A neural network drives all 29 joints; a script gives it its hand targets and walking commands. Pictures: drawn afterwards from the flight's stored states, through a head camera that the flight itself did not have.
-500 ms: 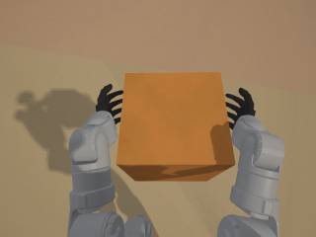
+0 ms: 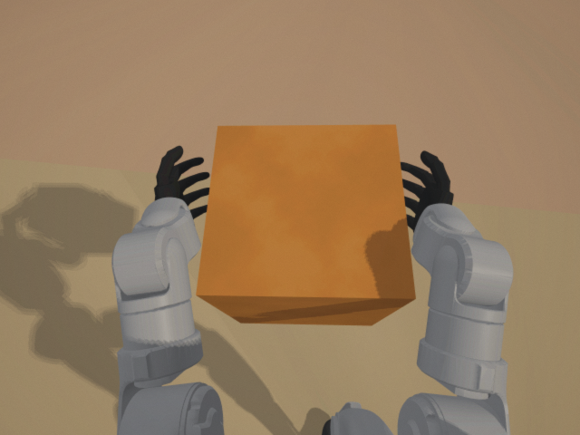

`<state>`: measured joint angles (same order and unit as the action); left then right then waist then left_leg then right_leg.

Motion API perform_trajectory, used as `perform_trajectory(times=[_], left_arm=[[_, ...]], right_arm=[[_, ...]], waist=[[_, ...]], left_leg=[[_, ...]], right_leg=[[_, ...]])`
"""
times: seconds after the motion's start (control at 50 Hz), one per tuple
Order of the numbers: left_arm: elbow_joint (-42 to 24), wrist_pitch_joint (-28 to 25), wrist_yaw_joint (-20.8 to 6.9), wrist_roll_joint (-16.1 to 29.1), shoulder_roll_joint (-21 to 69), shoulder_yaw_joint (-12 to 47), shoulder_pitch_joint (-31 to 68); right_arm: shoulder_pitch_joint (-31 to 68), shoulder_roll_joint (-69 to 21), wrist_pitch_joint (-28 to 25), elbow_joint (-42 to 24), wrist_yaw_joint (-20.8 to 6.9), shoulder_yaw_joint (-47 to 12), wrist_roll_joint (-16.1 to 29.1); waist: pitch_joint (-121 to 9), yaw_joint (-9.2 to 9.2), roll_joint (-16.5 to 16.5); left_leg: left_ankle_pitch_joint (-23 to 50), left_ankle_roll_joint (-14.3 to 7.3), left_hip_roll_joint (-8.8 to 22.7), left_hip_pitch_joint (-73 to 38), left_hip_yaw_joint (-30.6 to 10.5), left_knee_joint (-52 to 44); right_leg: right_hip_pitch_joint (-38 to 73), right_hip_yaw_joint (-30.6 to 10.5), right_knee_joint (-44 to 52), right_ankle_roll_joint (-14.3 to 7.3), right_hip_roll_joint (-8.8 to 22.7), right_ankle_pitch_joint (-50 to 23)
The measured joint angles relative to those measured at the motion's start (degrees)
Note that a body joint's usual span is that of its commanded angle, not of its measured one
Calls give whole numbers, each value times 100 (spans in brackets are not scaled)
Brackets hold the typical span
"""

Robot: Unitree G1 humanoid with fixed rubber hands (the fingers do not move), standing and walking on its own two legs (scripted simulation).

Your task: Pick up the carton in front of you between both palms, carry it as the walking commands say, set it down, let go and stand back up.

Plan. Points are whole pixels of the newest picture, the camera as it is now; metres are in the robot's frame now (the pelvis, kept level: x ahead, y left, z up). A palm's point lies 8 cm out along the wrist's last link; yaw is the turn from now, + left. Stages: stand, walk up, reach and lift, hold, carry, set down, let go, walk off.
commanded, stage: carry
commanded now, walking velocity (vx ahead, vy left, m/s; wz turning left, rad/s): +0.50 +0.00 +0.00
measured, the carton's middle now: (305, 240) +0.36 -0.01 +0.07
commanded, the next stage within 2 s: none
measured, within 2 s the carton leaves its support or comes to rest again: neither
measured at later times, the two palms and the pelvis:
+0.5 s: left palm (193, 69) +0.65 +0.17 +0.16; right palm (372, 69) +0.66 -0.14 +0.16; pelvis +0.31 +0.01 +0.00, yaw +0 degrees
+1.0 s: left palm (214, 0) +0.94 +0.16 +0.17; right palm (350, 0) +0.96 -0.14 +0.16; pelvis +0.60 -0.01 +0.04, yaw +1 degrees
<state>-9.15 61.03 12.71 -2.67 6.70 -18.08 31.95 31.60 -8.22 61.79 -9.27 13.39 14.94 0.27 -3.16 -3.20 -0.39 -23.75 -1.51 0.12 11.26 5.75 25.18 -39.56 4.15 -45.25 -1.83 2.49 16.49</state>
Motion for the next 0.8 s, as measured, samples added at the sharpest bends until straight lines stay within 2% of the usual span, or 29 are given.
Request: perform_trajectory(times=[0.06, 0.08, 0.1, 0.16, 0.2, 0.26, 0.32, 0.38, 0.44, 0.46, 0.5, 0.56, 0.6, 0.68, 0.8], left_arm=[[201, 78, -30, 23, -55, 38, 110], [345, 64, -43, 19, -31, 64, 170], [479, 56, -47, 13, 6, 105, 205], [625, 177, -93, 82, 123, 176, 132], [532, 214, -102, 143, 174, 193, -12], [337, 134, -71, 224, 186, 177, -123], [154, 42, -45, 327, 150, 217, -97], [72, 24, -25, 356, 112, 291, -31], [110, 102, -24, 276, 100, 321, 8], [127, 145, -32, 229, 86, 300, 12], [220, 168, -41, 127, -45, 219, -5], [434, 162, -46, 42, -124, 36, -77], [501, 166, -65, -3, -44, -99, -57], [354, 61, -78, -54, 98, -152, 2], [70, -18, -12, -10, -11, -42, 9]], right_arm=[[19, 22, 123, 29, -12, 34, -88], [9, 81, 155, 51, -23, 64, -102], [-23, 148, 166, 103, -35, 104, -118], [-91, 198, 178, 317, -52, 289, -194], [-87, 110, 156, 378, -72, 431, -255], [-65, -11, 65, 273, -90, 491, -318], [-71, 0, -46, 69, -57, 420, -304], [-77, 92, -85, -47, -20, 334, -268], [-48, 169, -43, 47, -26, 302, -244], [12, 179, -22, 151, -36, 288, -247], [133, 118, -38, 431, -47, 205, -250], [78, -14, 106, 562, -81, 95, -200], [-67, -53, 158, 469, -60, 57, -173], [-163, -30, 76, 199, -14, 73, -49], [-3, 8, 1, 36, 5, 3, 16]], waist=[[-124, 170, 105], [-128, 268, 185], [-127, 389, 222], [-69, 677, 117], [5, 784, 90], [112, 839, 84], [137, 832, 86], [64, 770, 74], [-86, 630, -21], [-131, 560, -43], [-152, 307, -160], [-104, -19, -41], [-34, -113, -18], [113, -131, -24], [9, -41, -5]], left_leg=[[-517, 125, 157, -283, -27, 415], [-672, 137, 277, -180, -29, 972], [-531, 134, 300, 79, -150, 1787], [-418, 14, -1, 1177, -485, 4234], [-222, -58, -49, 1796, -463, 4764], [-7, -75, 29, 2486, -408, 4424], [259, -30, 158, 2887, -366, 3499], [706, -22, 234, 2891, -285, 2323], [1025, -94, 135, 2485, 9, 1244], [1081, -141, 69, 2228, 144, 926], [1073, -211, -56, 2080, 281, 1161], [670, -252, -86, 1803, 232, 1226], [633, -205, -89, 1507, 188, 956], [513, -210, -81, 941, 130, 474], [99, -63, -47, 130, 53, 36]], right_leg=[[588, 355, 1039, -145, -205, -330], [697, 420, 992, -222, -274, -532], [738, 458, 795, -273, -308, -389], [1047, 389, 780, -317, -316, 96], [1347, 331, 1058, -259, -312, 134], [1770, 266, 1415, -249, -292, 222], [2156, 221, 1664, -206, -271, 389], [2564, 182, 1817, -92, -239, 646], [2961, 125, 1735, 65, -116, 1073], [3024, 118, 1490, 108, -52, 1282], [2715, -32, 216, 140, 110, 1361], [1675, -374, -2177, 43, -198, 1161], [1069, -338, -2749, -27, -261, 932], [214, -246, -2312, -46, -157, 650], [-68, -66, -318, 5, 23, 92]])
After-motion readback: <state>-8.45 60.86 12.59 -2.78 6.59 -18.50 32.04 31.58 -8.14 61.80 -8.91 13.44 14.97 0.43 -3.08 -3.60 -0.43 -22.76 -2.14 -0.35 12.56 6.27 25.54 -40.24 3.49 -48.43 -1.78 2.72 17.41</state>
